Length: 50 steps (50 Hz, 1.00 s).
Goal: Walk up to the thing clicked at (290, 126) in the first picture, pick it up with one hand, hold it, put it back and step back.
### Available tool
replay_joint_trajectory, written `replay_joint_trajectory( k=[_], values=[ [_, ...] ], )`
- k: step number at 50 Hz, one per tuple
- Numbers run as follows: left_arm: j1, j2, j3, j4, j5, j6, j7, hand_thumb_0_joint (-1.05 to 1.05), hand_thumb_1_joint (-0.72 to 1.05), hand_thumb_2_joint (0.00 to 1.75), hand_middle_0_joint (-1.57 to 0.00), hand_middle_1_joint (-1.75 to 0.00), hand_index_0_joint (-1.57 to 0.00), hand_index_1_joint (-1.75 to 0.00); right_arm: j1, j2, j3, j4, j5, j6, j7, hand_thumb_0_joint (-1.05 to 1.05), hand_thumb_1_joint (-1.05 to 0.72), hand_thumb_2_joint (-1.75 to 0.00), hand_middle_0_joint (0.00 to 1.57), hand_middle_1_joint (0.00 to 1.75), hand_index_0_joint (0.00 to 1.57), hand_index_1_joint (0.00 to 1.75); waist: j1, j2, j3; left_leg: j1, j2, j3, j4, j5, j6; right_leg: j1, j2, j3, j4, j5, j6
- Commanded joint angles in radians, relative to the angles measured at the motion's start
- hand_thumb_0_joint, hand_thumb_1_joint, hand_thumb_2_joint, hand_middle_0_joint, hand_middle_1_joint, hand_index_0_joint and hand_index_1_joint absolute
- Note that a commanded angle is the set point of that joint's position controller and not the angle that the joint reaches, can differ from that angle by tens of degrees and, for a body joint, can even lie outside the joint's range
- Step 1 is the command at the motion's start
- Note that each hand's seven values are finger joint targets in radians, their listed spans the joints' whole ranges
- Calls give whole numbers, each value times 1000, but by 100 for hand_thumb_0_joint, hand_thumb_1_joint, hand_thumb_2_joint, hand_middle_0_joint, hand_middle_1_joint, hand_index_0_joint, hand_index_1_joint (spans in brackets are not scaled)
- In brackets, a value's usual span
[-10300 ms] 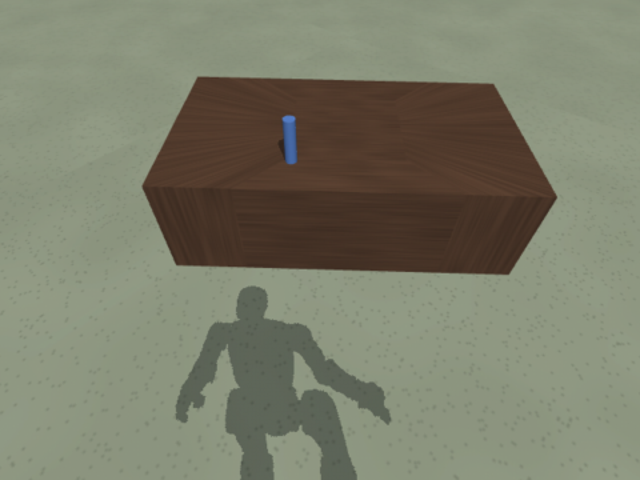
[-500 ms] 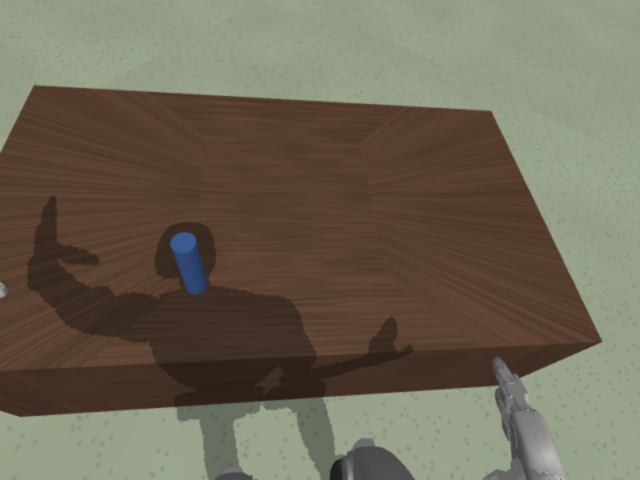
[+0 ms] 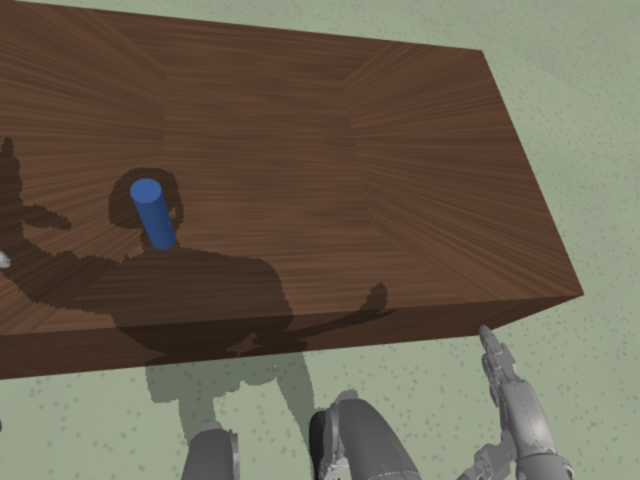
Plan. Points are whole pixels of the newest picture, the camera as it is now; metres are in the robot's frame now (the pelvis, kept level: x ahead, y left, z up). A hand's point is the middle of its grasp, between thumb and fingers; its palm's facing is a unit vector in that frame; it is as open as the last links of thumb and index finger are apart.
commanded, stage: approach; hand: left
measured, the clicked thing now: (155, 217) +0.53 +0.19 -0.17
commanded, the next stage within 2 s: close in in 0.16 s
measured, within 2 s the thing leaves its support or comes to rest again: neither
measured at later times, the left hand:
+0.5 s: hand (128, 248) +0.47 +0.22 -0.15, palm faces +0.08 -1.00 +0.05, open 17.5 cm
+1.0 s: hand (159, 243) +0.49 +0.18 -0.18, palm faces +0.10 -0.99 +0.04, open 17.4 cm
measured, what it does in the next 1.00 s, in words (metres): lowers itself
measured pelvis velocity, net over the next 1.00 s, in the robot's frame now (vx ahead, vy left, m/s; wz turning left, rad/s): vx -0.04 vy -0.01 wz -0.02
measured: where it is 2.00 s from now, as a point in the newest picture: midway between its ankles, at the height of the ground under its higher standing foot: outside the picture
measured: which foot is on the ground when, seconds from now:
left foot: down 0.00-1.00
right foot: down 0.00-1.00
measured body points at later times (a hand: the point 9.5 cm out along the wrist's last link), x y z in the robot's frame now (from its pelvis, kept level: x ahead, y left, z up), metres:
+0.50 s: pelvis -0.04 -0.01 -0.10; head +0.16 +0.08 +0.29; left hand +0.46 +0.28 -0.15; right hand +0.14 -0.27 -0.01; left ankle +0.00 +0.10 -0.64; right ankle +0.08 -0.15 -0.64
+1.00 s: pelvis -0.04 -0.01 -0.11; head +0.17 +0.08 +0.27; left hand +0.48 +0.24 -0.18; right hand +0.14 -0.26 +0.00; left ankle +0.00 +0.10 -0.64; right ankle +0.08 -0.15 -0.64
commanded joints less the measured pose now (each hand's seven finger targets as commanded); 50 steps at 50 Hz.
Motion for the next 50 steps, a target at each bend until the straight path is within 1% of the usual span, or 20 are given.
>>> replay_joint_trajectory(
  k=[1, 2, 5, 8, 10, 12, 15, 17, 20, 22, 26, 27, 33, 39, 41, 43, 44, 45, 46, 50],
  values=[
    [-271, 268, 16, -131, -8, -126, 22, 0, -54, 4, -5, -4, -4, -5, 92, -223, -148, -180, -12, -53, -15, 0, 56, -5, 5, 5, 5, 5, -37, 267, -441, 250, -7, -52, -66, 522, -46, 111, 46, 8, 41, 215, -69],
    [-303, 311, 39, -192, -2, -147, 32, 0, -54, 5, -5, -4, -4, -5, 106, -224, -155, -175, -18, -51, -9, 0, 56, -5, 5, 5, 5, 5, -22, 319, -487, 262, -7, -56, -44, 547, -52, 82, 44, 7, 66, 211, -72],
    [-307, 322, 61, -199, 19, -188, 61, 0, -52, 4, -5, -3, -4, -4, 88, -227, -164, -294, -23, -58, 6, 0, 55, -5, 5, 5, 5, 5, -37, 350, -537, 199, -15, -54, 4, 477, -52, 72, 42, 9, 126, 191, -75],
    [-339, 292, 48, -231, 43, -210, 94, 0, -55, 4, -6, -4, -4, -5, 104, -218, -163, -388, -30, -58, 19, 0, 53, -5, 5, 5, 5, 5, -56, 405, -622, 179, -18, -50, 44, 459, -55, 50, 41, 12, 175, 183, -80],
    [-326, 285, 51, -209, 56, -220, 116, 0, -56, 5, -6, -5, -5, -6, 144, -222, -179, -381, -33, -55, 21, 0, 53, -6, 5, 5, 5, 5, -64, 435, -635, 146, -23, -47, 71, 457, -56, 35, 41, 13, 208, 195, -82],
    [-330, 243, 27, -233, 63, -234, 133, 0, -56, 5, -6, -5, -5, -6, 124, -235, -199, -447, -36, -62, 28, 0, 53, -6, 5, 5, 5, 5, -80, 446, -670, 121, -24, -45, 104, 451, -51, 16, 41, 15, 238, 198, -84],
    [-342, 256, 26, -239, 82, -257, 161, 0, -54, 1, -5, -5, -6, -4, 126, -262, -247, -482, -35, -64, 26, 0, 54, -5, 5, 5, 5, 5, -95, 454, -659, 39, -32, -37, 136, 365, -43, -5, 38, 23, 273, 164, -82],
    [-369, 231, 17, -253, 89, -272, 176, 0, -54, 1, -5, -6, -6, -5, 138, -262, -253, -484, -35, -63, 28, 0, 54, -5, 5, 5, 5, 5, -106, 446, -628, 6, -31, -42, 147, 293, -39, -57, 40, 20, 290, 111, -82],
    [-388, 216, 11, -285, 106, -280, 210, 0, -51, 1, -5, -6, -6, -5, 161, -269, -271, -571, -34, -61, 35, 0, 55, -5, 5, 5, 5, 5, -127, 472, -671, 20, -30, -47, 154, 295, -45, -64, 41, 13, 314, 113, -81],
    [-381, 227, 16, -286, 119, -275, 236, 0, -54, 1, -6, -8, -8, -6, 205, -262, -278, -584, -32, -51, 39, 0, 55, -4, 5, 5, 5, 5, -129, 457, -662, -51, -41, -31, 161, 212, -34, -18, 34, 34, 305, 78, -73],
    [-391, 141, -45, -287, 139, -250, 280, 0, -53, 0, -6, -7, -9, -5, 211, -247, -286, -628, -28, -38, 43, 0, 55, -4, 5, 5, 5, 5, -149, 428, -620, -113, -45, -24, 167, 127, -24, -40, 30, 45, 291, 17, -66],
    [-370, 140, -47, -278, 144, -246, 291, 0, -53, 1, -6, -7, -8, -5, 198, -248, -287, -664, -24, -37, 45, 0, 55, -4, 5, 5, 5, 5, -140, 407, -610, -125, -45, -28, 164, 111, -22, -34, 31, 44, 292, 3, -64],
    [-386, 90, -79, -244, 147, -240, 342, 0, -56, 0, -6, -7, -9, -5, 206, -246, -304, -696, -14, -20, 46, 0, 55, -4, 5, 5, 5, 5, -158, 339, -538, -202, -48, -31, 171, 25, -9, -71, 31, 43, 283, -68, -55],
    [-409, 17, -117, -232, 158, -258, 377, 0, -55, 2, -6, -7, -9, -4, 241, -242, -313, -693, -15, -2, 54, 0, 55, -4, 5, 5, 5, 5, -173, 363, -559, -154, -49, -38, 184, 120, -20, -109, 37, 21, 317, 18, -64],
    [-403, 50, -97, -251, 169, -261, 399, 0, -54, 2, -7, -7, -10, -4, 235, -253, -323, -733, -12, 0, 56, 0, 55, -4, 5, 5, 5, 5, -165, 356, -592, -142, -50, -37, 190, 138, -19, -101, 38, 19, 324, 35, -65],
    [-433, -8, -142, -250, 176, -265, 409, 0, -54, 3, -9, -8, -11, -6, 257, -222, -295, -693, -19, 15, 66, 0, 54, -4, 5, 5, 5, 5, -172, 388, -574, -146, -51, -35, 186, 133, -25, -121, 37, 18, 331, 24, -67],
    [-434, 33, -115, -283, 178, -272, 416, 0, -53, 3, -9, -8, -11, -6, 241, -244, -316, -715, -15, 16, 65, 0, 55, -4, 5, 5, 5, 5, -161, 402, -591, -97, -45, -51, 178, 151, -32, -150, 40, 8, 339, 29, -70],
    [-432, 31, -114, -268, 183, -273, 425, 0, -52, 2, -9, -7, -11, -5, 235, -257, -329, -739, -14, 16, 64, 0, 55, -4, 5, 5, 5, 5, -169, 402, -597, -74, -40, -59, 181, 164, -35, -167, 41, 6, 345, 36, -70],
    [-453, -9, -139, -267, 183, -274, 430, 0, -54, 2, -9, -7, -11, -5, 249, -240, -313, -710, -21, 24, 68, 0, 54, -4, 5, 5, 5, 5, -182, 419, -594, -81, -41, -57, 183, 175, -37, -169, 41, 3, 349, 42, -72],
    [-449, -7, -135, -287, 190, -282, 452, 0, -56, 2, -9, -7, -11, -5, 243, -246, -320, -696, -27, 41, 78, 0, 54, -5, 5, 5, 5, 5, -167, 454, -633, -36, -38, -55, 210, 297, -43, -172, 44, 1, 372, 110, -76]
  ],
)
